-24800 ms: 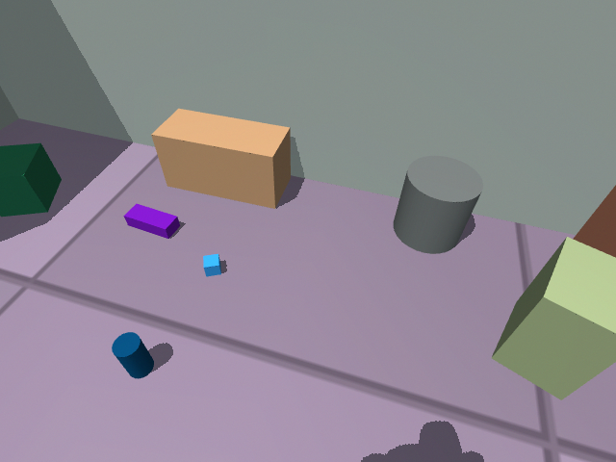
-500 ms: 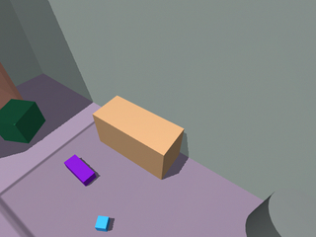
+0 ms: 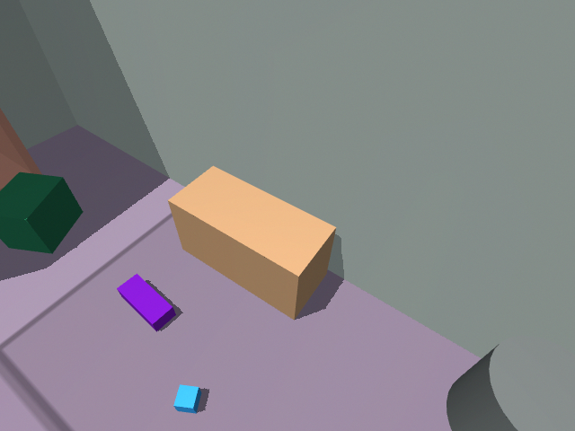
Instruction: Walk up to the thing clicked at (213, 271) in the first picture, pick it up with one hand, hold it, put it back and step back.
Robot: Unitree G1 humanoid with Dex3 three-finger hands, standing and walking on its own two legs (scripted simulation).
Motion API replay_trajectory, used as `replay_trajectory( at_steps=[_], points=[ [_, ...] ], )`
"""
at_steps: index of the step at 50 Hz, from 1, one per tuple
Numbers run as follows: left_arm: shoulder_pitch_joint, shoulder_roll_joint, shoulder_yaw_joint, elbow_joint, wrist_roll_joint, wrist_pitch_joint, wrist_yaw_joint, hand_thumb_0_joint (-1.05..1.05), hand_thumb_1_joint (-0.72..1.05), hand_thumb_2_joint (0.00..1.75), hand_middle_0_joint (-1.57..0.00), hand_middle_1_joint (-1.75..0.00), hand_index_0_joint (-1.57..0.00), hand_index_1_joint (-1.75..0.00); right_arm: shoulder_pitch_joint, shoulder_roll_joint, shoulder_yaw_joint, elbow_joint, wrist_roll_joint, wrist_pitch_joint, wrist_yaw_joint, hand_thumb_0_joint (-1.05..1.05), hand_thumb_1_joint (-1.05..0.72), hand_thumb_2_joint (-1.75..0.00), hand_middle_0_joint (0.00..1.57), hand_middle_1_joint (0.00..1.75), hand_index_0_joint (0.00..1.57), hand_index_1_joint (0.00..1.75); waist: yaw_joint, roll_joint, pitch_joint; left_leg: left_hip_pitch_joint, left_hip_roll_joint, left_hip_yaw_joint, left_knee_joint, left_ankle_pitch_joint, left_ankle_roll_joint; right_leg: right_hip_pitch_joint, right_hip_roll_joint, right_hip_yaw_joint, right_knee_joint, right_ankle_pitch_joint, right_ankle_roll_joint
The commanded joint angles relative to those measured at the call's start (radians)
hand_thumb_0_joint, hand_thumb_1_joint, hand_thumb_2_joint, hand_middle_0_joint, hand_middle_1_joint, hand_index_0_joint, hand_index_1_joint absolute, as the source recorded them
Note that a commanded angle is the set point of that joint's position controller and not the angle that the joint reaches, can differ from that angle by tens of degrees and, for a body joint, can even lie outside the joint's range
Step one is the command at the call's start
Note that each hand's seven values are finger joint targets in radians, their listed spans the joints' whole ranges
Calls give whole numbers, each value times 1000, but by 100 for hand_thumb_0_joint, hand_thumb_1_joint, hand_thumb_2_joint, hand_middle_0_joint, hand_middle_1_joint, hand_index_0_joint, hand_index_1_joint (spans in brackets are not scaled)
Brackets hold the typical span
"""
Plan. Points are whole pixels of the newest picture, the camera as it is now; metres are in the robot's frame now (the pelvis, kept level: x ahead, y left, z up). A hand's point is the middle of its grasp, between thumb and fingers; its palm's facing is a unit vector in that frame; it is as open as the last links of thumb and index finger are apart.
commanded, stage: rise first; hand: left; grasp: from above
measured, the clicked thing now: (188, 399) +0.39 +0.28 -0.75
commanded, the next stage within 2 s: none
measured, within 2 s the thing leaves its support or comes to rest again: neither
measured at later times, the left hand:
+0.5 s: hand out of the picture +0.14 +0.26 -0.22, palm faces -0.10 -0.90 -0.41, open 13.7 cm
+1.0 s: hand out of the picture +0.12 +0.28 -0.28, palm faces -0.26 -0.82 -0.50, open 14.1 cm
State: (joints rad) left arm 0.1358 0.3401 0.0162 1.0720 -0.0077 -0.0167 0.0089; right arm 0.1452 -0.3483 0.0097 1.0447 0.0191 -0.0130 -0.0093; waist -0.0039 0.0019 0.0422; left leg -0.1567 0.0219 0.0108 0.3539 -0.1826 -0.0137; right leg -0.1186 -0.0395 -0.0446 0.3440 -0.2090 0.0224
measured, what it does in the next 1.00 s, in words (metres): lowers itself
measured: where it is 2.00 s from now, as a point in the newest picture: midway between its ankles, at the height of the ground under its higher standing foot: outside the picture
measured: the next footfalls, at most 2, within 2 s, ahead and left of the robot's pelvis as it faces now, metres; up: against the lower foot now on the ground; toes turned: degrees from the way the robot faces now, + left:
none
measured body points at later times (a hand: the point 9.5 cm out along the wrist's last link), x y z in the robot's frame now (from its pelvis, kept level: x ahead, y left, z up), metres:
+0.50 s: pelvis -0.01 +0.00 -0.07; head +0.08 +0.01 +0.37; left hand +0.14 +0.31 -0.19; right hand +0.11 -0.26 -0.17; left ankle +0.00 +0.13 -0.75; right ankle -0.02 -0.13 -0.75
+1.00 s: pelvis -0.03 +0.00 -0.15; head +0.10 +0.02 +0.29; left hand +0.13 +0.32 -0.25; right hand +0.17 -0.24 -0.23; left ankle +0.00 +0.13 -0.75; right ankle -0.02 -0.13 -0.75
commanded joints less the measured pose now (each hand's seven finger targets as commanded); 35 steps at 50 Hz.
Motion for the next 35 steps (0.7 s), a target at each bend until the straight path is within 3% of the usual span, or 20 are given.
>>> replay_trajectory(
  at_steps=[1,3,6,8,11,14,18,19,21,22,23,30,31,33,35],
  points=[
    [-271,207,110,-39,3,-36,14,0,52,90,-19,-67,-18,-67,63,-113,-41,-213,44,-41,-46,0,-84,-88,20,30,20,30,-56,-61,-47,-98,-31,34,58,-7,28,-183,38,-4,29,24,-32],
    [-330,266,157,-31,45,-35,-9,0,36,89,-18,-79,-19,-78,74,-112,-65,-261,23,-48,-50,0,-88,-89,20,30,20,30,-30,-62,-147,-124,-30,30,129,28,29,-192,34,3,105,65,-33],
    [-136,243,199,-7,112,-6,-36,0,12,93,-10,-97,-12,-94,109,-94,-93,-325,-2,-55,-30,0,-89,-90,20,30,20,30,28,39,-255,-194,-42,28,214,80,13,-202,32,10,206,97,-45],
    [-122,198,180,-51,131,21,-36,0,-4,96,-9,-97,-11,-96,103,-82,-97,-372,2,-60,-25,0,-88,-89,20,30,20,30,23,57,-257,-207,-38,24,223,95,6,-220,42,6,222,96,-47],
    [-92,200,196,-118,159,74,-24,0,-28,97,-9,-99,-9,-98,91,-74,-101,-430,7,-61,-16,0,-83,-88,20,30,20,30,21,39,-270,-256,-33,17,266,107,8,-256,47,-2,259,94,-46],
    [-143,201,196,-206,177,97,-17,0,-51,101,-8,-101,-6,-102,81,-69,-102,-471,5,-71,-6,0,-84,-89,20,30,20,30,1,21,-248,-336,-21,9,343,56,10,-362,52,-1,332,36,-43],
    [-73,219,239,-287,197,93,-7,0,-56,104,-7,-101,-5,-103,95,-60,-112,-517,-1,-101,-6,0,-84,-89,20,30,20,30,0,29,-303,-427,-17,4,447,-20,16,-456,45,6,431,-31,-40],
    [-95,207,223,-364,200,88,-11,0,-55,101,-8,-102,-6,-104,101,-58,-114,-528,-3,-108,-8,0,-84,-89,20,30,20,30,-9,42,-338,-427,-15,4,469,-5,17,-473,44,9,457,-11,-40],
    [-62,216,237,-409,204,95,-12,0,-57,102,-8,-102,-6,-104,104,-59,-115,-535,-3,-120,-16,0,-85,-89,20,30,20,30,-17,57,-345,-444,-11,0,503,-9,16,-521,44,12,493,-16,-39],
    [-69,189,210,-461,204,98,-17,0,-56,102,-7,-102,-5,-104,101,-52,-113,-544,-5,-126,-18,0,-83,-88,20,30,20,30,-27,55,-355,-451,-4,-6,515,-5,16,-543,46,9,513,-15,-40],
    [-50,192,216,-505,205,101,-19,0,-55,102,-7,-102,-5,-104,104,-51,-115,-542,-7,-130,-20,0,-83,-89,20,30,20,30,-21,71,-381,-449,-2,-13,529,9,15,-547,45,8,528,-7,-41],
    [67,221,238,-607,236,154,-29,0,-50,100,-5,-103,-4,-104,87,-52,-113,-572,-12,-154,-29,0,-80,-88,20,30,20,30,-26,60,-400,-532,3,-15,619,-2,20,-619,45,8,599,-18,-39],
    [83,191,217,-624,238,159,-33,0,-52,99,-6,-103,-5,-104,82,-41,-107,-579,-13,-159,-28,0,-82,-88,20,30,20,30,-27,72,-399,-546,2,-14,636,3,20,-629,43,9,613,-12,-39],
    [91,203,233,-638,245,165,-30,0,-51,100,-5,-103,-4,-104,67,-42,-105,-586,-15,-166,-26,0,-80,-88,20,30,20,30,-21,61,-394,-586,2,-20,656,-19,21,-661,44,6,636,-38,-40],
    [116,192,220,-664,256,168,-36,0,-49,98,-5,-104,-4,-105,59,-38,-104,-598,-16,-173,-23,0,-79,-87,20,30,20,30,-22,82,-404,-601,4,-26,680,-11,18,-702,44,1,673,-49,-43]
  ],
)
